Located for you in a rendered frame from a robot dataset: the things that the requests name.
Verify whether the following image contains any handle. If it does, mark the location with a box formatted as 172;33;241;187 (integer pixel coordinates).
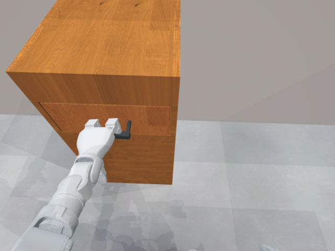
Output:
114;120;131;140

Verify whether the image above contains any left robot hand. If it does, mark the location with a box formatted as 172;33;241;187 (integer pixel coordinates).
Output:
77;118;122;184

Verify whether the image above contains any cabinet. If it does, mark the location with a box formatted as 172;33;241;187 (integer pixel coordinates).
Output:
6;0;181;185

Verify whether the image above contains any robot left upper arm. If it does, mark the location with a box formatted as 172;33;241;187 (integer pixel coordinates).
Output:
16;227;74;251

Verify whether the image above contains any left robot forearm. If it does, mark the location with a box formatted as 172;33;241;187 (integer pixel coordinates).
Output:
10;154;103;251

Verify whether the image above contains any drawer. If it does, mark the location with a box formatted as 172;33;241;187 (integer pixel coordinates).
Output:
40;102;170;135

